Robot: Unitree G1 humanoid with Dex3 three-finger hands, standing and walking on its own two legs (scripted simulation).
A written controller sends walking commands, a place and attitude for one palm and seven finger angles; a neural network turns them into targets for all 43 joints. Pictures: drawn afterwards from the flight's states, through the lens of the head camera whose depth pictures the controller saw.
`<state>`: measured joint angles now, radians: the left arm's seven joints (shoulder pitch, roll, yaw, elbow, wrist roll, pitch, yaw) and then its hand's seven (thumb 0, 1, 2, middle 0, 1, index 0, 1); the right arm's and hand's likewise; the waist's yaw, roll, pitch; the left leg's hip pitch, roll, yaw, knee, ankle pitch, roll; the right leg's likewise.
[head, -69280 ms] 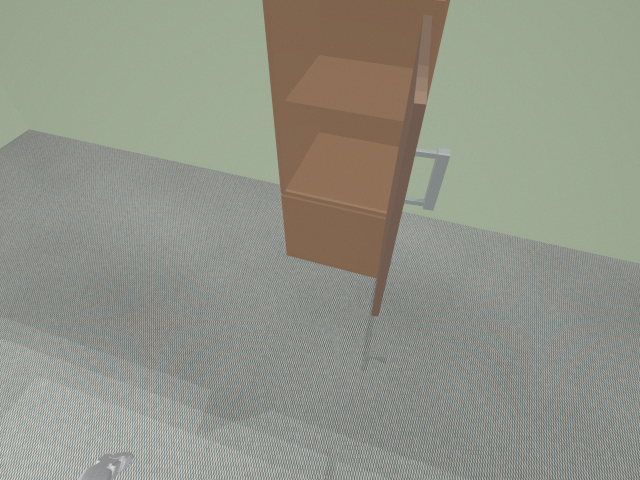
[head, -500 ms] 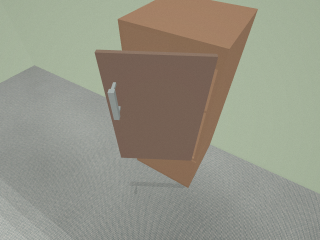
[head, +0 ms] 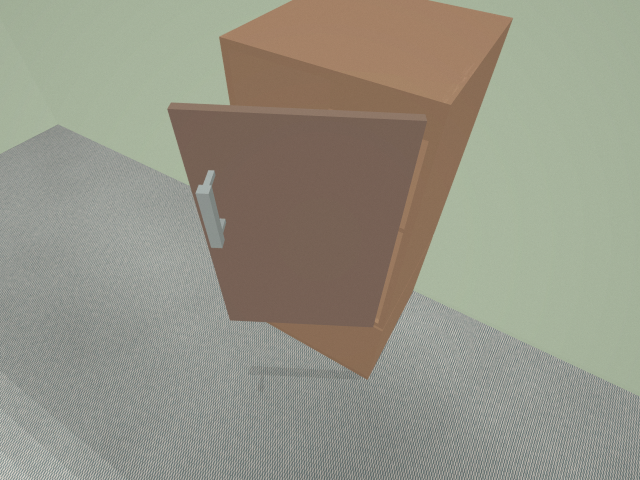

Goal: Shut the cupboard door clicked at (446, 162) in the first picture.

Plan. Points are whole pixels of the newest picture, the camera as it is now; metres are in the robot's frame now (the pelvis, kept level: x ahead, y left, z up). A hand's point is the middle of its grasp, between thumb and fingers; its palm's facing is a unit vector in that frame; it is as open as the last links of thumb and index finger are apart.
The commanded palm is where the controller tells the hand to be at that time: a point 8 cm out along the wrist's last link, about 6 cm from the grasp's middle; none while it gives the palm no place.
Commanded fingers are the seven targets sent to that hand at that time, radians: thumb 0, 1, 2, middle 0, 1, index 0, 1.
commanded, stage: look again from close up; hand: left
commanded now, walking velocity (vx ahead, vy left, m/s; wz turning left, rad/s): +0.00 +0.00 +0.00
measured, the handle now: (214, 210) +0.52 +0.21 +0.01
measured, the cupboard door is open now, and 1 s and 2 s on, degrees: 28 28 28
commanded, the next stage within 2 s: shuffle to correct the standing spot in 0.06 s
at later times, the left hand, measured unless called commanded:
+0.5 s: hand out of the picture +0.01 +0.17 -0.19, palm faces +0.09 -0.99 -0.14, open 7.4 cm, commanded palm none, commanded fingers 0.00 0.90 0.90 -0.20 -0.30 -0.20 -0.30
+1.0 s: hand out of the picture +0.13 +0.20 -0.19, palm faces +0.04 -0.98 -0.22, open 7.4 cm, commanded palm none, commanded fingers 0.00 0.90 0.90 -0.20 -0.30 -0.20 -0.30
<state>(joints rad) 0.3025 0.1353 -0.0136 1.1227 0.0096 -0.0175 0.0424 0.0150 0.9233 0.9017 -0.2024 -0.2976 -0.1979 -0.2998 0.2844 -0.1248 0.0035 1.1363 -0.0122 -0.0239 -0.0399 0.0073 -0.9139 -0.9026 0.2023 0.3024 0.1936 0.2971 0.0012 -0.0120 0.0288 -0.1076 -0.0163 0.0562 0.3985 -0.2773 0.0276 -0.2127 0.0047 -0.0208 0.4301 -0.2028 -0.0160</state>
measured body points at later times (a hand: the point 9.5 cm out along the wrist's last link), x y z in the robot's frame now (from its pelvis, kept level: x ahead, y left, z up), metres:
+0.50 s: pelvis +0.04 +0.01 -0.01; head +0.05 +0.03 +0.44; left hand +0.01 +0.22 -0.18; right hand +0.00 -0.21 -0.16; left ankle -0.04 +0.10 -0.74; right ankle +0.02 -0.11 -0.74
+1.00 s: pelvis +0.08 +0.02 -0.01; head +0.13 +0.03 +0.43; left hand +0.13 +0.25 -0.17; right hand +0.08 -0.20 -0.17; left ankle -0.04 +0.09 -0.74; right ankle +0.09 -0.09 -0.74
